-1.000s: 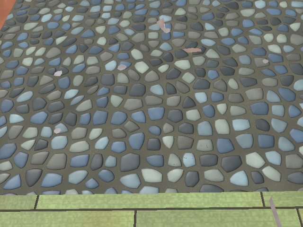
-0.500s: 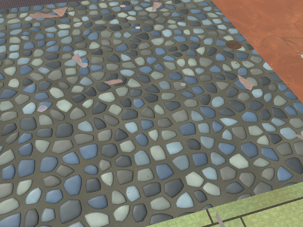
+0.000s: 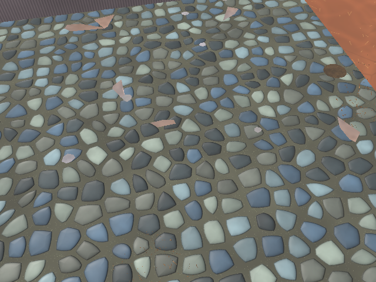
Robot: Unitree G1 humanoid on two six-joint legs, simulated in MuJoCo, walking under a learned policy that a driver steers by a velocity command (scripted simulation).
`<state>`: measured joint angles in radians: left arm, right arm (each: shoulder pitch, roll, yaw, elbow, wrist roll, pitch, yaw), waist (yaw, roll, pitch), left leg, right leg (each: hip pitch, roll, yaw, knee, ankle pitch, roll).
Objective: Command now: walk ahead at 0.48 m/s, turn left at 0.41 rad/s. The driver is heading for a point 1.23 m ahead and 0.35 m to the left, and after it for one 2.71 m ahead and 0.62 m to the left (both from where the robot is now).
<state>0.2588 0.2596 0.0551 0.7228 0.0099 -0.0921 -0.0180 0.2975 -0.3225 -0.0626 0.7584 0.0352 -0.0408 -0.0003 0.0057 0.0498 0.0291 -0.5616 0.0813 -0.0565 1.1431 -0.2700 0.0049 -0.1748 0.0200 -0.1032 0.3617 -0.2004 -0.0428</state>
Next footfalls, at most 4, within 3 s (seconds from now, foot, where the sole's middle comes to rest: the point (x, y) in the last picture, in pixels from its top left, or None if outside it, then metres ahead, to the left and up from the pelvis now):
0.32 left None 0.34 0.15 -0.78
0.80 right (195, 234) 0.66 0.04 -0.78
1.30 left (104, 216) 0.75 0.40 -0.78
1.82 right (135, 144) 1.12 0.31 -0.78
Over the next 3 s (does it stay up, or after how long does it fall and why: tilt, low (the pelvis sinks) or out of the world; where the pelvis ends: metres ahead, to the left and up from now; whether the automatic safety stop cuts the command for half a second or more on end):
stays up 1.19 0.39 -0.01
